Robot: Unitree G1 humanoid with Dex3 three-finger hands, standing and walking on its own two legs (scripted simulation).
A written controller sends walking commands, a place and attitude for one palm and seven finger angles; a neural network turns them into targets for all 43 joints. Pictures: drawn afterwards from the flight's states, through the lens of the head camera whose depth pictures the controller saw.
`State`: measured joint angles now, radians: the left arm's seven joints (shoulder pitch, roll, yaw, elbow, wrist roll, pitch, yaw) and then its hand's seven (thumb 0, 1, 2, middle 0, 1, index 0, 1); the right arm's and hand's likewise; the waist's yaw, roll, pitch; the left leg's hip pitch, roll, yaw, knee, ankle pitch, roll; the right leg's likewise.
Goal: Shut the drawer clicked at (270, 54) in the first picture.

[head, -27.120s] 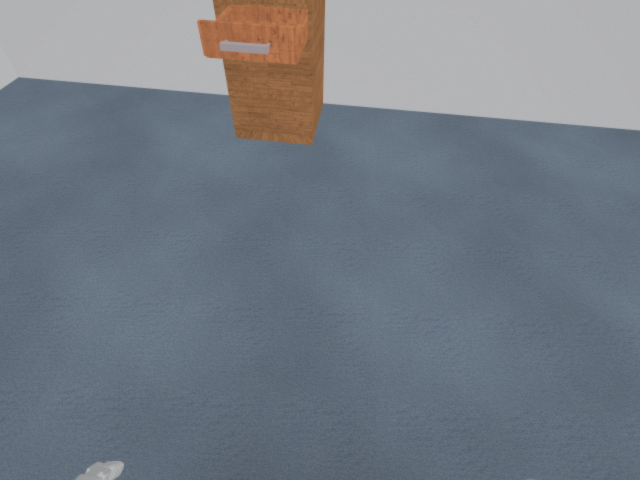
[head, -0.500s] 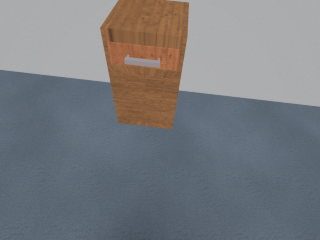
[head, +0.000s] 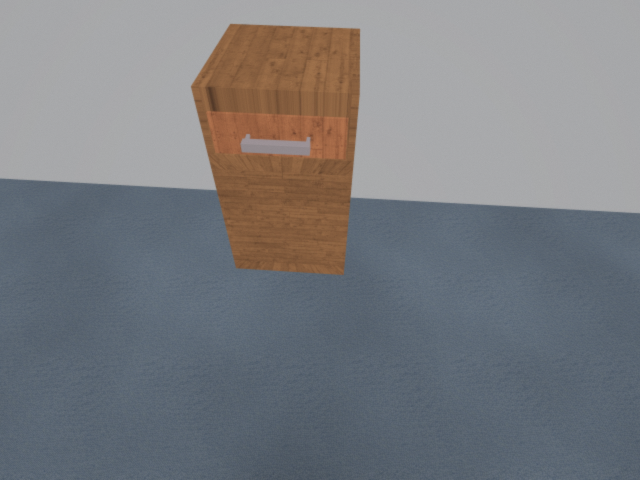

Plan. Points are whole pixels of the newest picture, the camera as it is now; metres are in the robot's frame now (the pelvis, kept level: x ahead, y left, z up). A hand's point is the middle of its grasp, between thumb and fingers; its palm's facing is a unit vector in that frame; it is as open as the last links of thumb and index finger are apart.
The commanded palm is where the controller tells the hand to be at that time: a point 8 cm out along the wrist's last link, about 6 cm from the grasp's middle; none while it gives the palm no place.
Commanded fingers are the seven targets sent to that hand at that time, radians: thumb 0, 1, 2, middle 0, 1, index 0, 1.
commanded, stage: let the arm hang, fingers relaxed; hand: left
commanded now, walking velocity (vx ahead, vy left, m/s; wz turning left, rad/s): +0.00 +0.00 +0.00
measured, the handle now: (277, 142) +0.97 +0.17 -0.14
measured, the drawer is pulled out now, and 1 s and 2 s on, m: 0.00 0.00 0.00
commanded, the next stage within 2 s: look to check the result in 0.18 s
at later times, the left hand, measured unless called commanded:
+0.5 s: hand out of the picture -0.02 +0.14 -0.18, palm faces +0.05 -0.98 -0.17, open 7.4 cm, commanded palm none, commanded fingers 0.00 0.90 0.90 -0.20 -0.30 -0.20 -0.30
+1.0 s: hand out of the picture +0.00 +0.14 -0.17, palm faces +0.04 -0.98 -0.19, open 7.4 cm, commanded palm none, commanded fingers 0.00 0.90 0.90 -0.20 -0.30 -0.20 -0.30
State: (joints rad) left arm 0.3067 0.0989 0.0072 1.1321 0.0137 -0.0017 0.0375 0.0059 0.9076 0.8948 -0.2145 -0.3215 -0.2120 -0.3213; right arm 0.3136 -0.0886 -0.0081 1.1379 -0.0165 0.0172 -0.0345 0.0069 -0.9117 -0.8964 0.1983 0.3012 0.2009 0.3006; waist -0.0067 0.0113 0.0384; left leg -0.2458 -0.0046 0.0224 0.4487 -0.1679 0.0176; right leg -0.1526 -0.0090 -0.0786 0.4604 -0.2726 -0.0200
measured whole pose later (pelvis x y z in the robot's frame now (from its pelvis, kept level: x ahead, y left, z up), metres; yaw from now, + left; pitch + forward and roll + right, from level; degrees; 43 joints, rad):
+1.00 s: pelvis +0.02 -0.02 +0.00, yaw -1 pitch -2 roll +0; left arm 0.31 0.11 0.01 1.14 0.01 -0.01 0.04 0.01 0.91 0.89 -0.20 -0.30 -0.20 -0.30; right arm 0.30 -0.11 -0.01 1.15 -0.01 0.01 -0.04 0.00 -0.91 -0.90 0.20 0.30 0.20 0.30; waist 0.00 0.01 0.05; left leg -0.21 0.02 0.02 0.44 -0.19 -0.01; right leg -0.11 0.02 -0.08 0.42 -0.28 -0.04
